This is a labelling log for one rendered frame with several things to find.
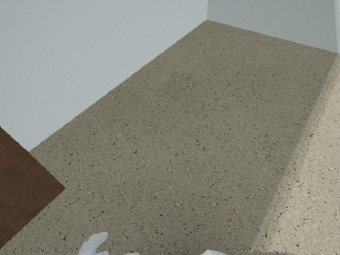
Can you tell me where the cabinet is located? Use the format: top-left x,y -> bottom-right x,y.
0,127 -> 66,249

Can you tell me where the left robot hand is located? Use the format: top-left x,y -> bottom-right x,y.
77,232 -> 109,255

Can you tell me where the drawer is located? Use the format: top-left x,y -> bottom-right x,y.
0,143 -> 15,170

